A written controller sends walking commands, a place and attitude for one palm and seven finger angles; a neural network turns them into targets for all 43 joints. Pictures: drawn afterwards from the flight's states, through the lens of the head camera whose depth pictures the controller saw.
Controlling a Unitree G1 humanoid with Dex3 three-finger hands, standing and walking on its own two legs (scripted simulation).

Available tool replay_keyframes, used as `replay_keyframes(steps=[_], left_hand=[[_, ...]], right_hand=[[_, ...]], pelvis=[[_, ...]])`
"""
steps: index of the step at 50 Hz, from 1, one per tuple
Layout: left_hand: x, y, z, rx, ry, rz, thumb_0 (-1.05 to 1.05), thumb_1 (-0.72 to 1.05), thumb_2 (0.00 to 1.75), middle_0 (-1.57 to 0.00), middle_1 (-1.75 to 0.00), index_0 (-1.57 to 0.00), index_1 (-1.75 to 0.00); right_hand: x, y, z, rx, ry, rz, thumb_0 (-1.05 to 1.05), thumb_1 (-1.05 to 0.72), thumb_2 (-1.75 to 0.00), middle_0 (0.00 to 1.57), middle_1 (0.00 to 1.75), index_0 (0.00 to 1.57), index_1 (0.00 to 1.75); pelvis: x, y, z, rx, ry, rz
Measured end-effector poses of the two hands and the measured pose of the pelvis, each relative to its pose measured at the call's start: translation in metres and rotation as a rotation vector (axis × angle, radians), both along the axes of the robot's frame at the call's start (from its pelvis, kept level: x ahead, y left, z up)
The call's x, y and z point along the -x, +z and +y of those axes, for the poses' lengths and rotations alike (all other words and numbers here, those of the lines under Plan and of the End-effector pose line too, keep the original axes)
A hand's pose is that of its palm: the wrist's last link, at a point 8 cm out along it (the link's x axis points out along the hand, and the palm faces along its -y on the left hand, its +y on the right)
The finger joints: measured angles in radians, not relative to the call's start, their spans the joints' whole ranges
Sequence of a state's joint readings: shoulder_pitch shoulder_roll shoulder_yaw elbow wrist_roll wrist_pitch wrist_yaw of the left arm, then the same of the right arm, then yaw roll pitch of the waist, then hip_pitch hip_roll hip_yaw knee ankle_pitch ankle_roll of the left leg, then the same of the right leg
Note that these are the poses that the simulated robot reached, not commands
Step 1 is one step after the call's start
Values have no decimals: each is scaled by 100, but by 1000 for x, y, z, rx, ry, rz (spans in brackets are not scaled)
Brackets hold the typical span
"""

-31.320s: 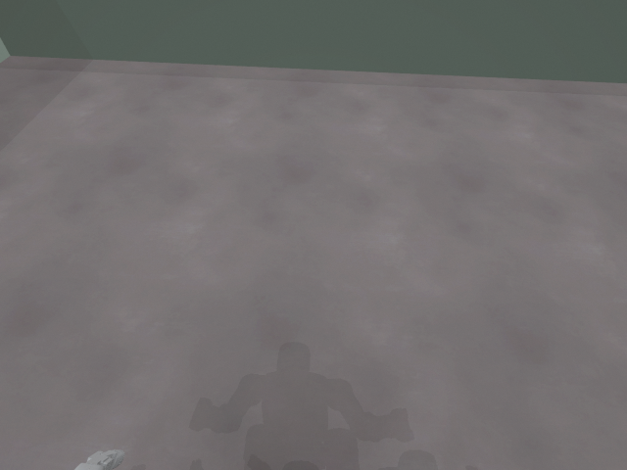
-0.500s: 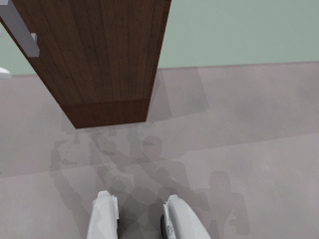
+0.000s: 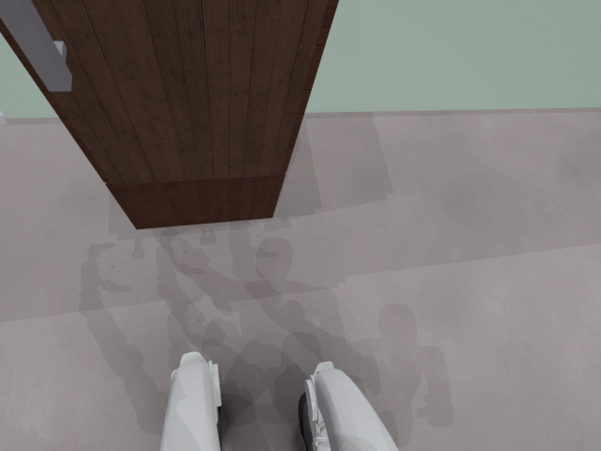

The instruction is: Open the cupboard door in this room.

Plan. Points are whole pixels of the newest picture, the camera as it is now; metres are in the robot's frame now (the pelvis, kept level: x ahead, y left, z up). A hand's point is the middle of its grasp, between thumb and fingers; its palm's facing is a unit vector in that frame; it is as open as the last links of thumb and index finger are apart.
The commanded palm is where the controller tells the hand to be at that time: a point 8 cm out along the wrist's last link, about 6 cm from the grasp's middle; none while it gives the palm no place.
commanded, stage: move the hooked fingers beside the handle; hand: left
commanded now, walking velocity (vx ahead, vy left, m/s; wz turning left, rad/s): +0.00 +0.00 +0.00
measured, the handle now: (34, 21) +0.57 +0.26 +0.10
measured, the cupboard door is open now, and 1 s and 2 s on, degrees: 0 0 0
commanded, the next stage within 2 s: slide the fingers in behind the handle in 0.42 s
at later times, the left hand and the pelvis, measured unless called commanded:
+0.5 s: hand out of the picture +0.50 +0.31 +0.11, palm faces +0.11 -0.99 +0.00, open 14.0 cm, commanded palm +0.49 +0.34 +0.09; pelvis +0.00 -0.01 +0.01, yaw +1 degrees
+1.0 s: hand out of the picture +0.51 +0.29 +0.10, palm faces +0.10 -1.00 +0.00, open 14.0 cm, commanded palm +0.50 +0.31 +0.09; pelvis -0.01 -0.01 +0.00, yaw +0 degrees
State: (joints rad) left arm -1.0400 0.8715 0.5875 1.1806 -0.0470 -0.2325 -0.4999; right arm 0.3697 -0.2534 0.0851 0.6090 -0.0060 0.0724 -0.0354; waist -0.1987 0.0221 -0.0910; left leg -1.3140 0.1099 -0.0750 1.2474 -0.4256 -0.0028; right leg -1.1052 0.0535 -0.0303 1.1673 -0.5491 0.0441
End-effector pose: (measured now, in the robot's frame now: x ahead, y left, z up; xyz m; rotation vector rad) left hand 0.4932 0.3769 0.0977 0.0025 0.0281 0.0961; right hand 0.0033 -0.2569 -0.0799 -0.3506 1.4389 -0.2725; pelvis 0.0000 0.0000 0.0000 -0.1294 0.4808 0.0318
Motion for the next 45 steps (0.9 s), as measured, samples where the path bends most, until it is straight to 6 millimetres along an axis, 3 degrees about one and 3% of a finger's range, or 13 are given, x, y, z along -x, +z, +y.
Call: replay_keyframes(steps=[16,30,45], left_hand=[[14,13,-9,4,4,0,-2,-50,30,-30,-120,-30,-120],[22,13,-15,-6,10,-21,-2,-50,30,-30,-120,-30,-120],[10,6,-32,11,-2,-1,-2,-50,30,-30,-120,-30,-120]], right_hand=[[-20,10,-8,2,27,-80,1,-90,-90,20,30,21,30],[-11,-1,-19,6,20,-75,1,-90,-90,20,30,21,30],[0,-5,-18,7,3,-74,1,-90,-90,20,30,21,30]], pelvis=[[-3,10,-2,-12,6,-43],[6,2,-11,-16,4,-47],[9,-2,-12,-15,-2,-39]])
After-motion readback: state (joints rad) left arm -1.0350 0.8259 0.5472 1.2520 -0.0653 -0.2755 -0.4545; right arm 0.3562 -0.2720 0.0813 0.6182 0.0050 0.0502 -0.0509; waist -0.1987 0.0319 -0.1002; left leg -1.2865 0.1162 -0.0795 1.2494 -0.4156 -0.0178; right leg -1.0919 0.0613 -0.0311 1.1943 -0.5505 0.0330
